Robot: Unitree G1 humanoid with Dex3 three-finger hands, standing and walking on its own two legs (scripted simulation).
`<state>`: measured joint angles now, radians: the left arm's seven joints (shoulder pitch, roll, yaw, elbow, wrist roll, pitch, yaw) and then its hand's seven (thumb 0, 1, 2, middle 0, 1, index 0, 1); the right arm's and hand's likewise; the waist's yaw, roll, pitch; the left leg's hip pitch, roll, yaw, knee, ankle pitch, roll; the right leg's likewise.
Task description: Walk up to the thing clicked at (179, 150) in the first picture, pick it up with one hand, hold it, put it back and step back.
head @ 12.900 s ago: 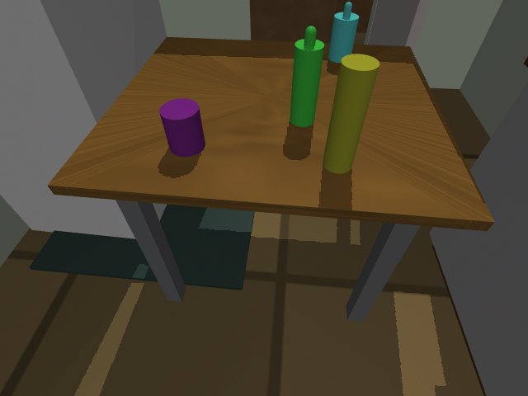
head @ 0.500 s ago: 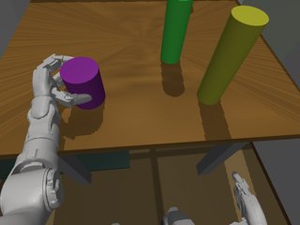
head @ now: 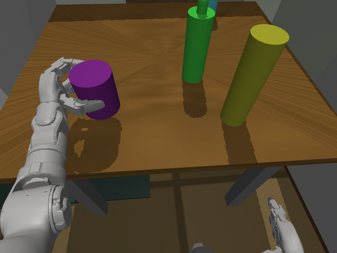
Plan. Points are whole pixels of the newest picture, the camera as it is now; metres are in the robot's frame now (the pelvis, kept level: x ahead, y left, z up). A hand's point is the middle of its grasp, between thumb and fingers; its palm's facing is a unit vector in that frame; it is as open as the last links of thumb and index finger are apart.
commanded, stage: settle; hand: left
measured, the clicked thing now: (95, 86) +0.50 +0.14 +0.12
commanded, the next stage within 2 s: lift in 0.28 s
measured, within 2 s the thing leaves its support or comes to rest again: neither
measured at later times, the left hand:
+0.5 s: hand (74, 80) +0.48 +0.17 +0.16, palm faces +0.10 -0.99 +0.00, open 11.9 cm
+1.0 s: hand (54, 69) +0.43 +0.17 +0.23, palm faces +0.10 -0.99 -0.04, open 11.9 cm
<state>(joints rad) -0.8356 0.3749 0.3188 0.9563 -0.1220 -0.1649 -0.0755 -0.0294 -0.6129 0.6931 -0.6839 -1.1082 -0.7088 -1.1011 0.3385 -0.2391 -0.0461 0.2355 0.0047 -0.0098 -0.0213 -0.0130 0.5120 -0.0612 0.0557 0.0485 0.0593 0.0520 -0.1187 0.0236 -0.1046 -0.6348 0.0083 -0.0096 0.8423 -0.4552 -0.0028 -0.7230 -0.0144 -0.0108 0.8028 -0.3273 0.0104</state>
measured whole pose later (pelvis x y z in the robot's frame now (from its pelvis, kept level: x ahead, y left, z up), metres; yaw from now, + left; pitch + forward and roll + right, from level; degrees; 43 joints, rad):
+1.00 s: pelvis +0.00 +0.00 +0.02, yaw +1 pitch +5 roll +0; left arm -0.64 0.32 0.25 0.49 -0.17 0.15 -0.07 -0.02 -0.61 0.69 -0.68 -1.12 -0.70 -1.11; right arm 0.34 -0.22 -0.05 0.41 0.04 -0.10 -0.07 -0.01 0.52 -0.06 0.05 0.05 0.06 0.05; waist -0.03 0.06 -0.11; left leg -0.36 0.00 -0.02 0.65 -0.39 -0.01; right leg -0.45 -0.02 -0.02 0.64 -0.28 0.01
